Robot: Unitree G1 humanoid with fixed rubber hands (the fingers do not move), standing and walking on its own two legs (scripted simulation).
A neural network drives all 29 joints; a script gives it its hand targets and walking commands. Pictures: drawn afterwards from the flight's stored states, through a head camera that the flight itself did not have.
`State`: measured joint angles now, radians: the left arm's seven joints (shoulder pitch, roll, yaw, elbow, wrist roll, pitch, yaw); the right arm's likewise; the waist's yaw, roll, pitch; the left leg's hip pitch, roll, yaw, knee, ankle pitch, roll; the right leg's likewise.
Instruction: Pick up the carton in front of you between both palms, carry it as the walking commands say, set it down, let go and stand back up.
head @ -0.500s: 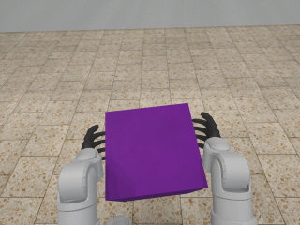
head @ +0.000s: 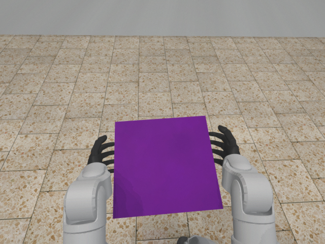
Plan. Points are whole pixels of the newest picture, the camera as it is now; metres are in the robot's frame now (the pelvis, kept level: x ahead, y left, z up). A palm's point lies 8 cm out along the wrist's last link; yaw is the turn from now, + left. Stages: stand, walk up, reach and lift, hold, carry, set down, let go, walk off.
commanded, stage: carry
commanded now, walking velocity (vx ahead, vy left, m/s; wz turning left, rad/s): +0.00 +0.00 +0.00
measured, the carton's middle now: (163, 172) +0.30 +0.00 -0.02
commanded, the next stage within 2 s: none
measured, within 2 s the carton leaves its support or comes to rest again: neither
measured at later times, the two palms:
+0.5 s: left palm (98, 127) +0.38 +0.17 +0.07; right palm (207, 112) +0.41 -0.11 +0.09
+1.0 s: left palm (96, 151) +0.34 +0.18 +0.01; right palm (203, 136) +0.38 -0.11 +0.02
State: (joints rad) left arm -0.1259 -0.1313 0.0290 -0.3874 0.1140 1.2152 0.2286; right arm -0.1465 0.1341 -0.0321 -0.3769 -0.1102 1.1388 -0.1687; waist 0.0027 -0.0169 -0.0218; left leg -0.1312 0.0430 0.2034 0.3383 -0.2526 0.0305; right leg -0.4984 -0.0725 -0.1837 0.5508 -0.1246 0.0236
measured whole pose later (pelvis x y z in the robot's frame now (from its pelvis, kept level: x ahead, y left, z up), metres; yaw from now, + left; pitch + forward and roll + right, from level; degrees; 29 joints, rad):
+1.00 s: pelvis +0.08 +0.01 -0.02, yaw +5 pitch +1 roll -1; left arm -0.17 -0.14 0.12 0.10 0.23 0.86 0.05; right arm -0.20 0.14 -0.14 0.11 -0.25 0.79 -0.04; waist 0.01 -0.01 -0.05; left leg -0.11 0.06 0.20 0.51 -0.42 0.01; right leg -0.34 -0.09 -0.22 0.52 -0.19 -0.01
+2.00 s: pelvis +0.05 +0.01 -0.02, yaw +5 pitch +1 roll -1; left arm -0.21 -0.14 0.15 0.19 0.26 0.76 0.03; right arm -0.22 0.14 -0.17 0.20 -0.25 0.72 -0.03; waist 0.00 0.00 -0.10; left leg -0.19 0.05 0.20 0.57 -0.41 0.03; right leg -0.39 -0.11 -0.22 0.52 -0.14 -0.01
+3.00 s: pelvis +0.02 -0.05 -0.03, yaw +20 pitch +1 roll +0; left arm -0.66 -0.10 0.46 0.75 0.46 0.43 -0.07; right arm -0.58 0.25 -0.54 0.51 -0.47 0.50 -0.08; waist -0.09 0.03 0.13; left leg -0.34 -0.03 -0.13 0.67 -0.34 -0.01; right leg -0.44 0.04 0.09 0.60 -0.18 0.02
